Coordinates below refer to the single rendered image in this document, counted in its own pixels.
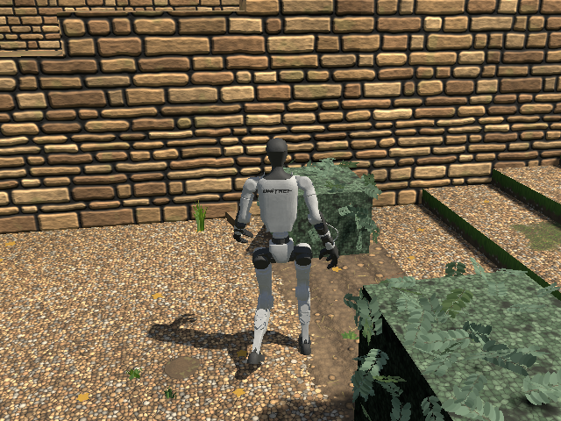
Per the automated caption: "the robot left forearm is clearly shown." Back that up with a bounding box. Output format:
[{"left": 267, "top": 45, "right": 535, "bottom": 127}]
[{"left": 233, "top": 211, "right": 246, "bottom": 235}]

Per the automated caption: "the left robot foot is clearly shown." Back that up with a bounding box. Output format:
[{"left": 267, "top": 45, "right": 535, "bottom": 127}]
[{"left": 247, "top": 350, "right": 265, "bottom": 364}]

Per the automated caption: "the robot left hand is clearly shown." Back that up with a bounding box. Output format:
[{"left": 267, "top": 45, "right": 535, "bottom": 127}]
[{"left": 233, "top": 229, "right": 253, "bottom": 243}]

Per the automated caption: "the robot right upper arm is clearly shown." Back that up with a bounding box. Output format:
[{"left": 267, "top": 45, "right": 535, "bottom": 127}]
[{"left": 295, "top": 175, "right": 322, "bottom": 225}]

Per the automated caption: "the robot left upper arm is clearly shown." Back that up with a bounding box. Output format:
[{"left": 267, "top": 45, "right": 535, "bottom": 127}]
[{"left": 238, "top": 176, "right": 260, "bottom": 224}]

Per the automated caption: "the right robot thigh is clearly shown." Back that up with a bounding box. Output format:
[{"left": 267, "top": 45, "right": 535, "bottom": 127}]
[{"left": 294, "top": 243, "right": 312, "bottom": 301}]

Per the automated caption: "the robot right hand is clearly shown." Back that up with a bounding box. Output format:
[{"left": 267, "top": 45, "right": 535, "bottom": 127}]
[{"left": 319, "top": 245, "right": 339, "bottom": 269}]

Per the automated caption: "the robot right forearm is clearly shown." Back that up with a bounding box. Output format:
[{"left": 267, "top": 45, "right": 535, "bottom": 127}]
[{"left": 314, "top": 211, "right": 335, "bottom": 250}]

